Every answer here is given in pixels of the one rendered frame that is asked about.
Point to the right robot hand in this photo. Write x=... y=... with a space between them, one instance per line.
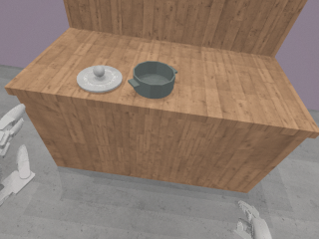
x=256 y=229

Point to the left robot hand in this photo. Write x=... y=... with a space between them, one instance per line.
x=10 y=125

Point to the pot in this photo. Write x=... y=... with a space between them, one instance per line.
x=153 y=79

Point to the knob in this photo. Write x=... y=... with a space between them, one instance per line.
x=99 y=71

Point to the table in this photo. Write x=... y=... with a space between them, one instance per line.
x=231 y=117

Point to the lid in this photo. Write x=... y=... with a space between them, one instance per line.
x=111 y=79

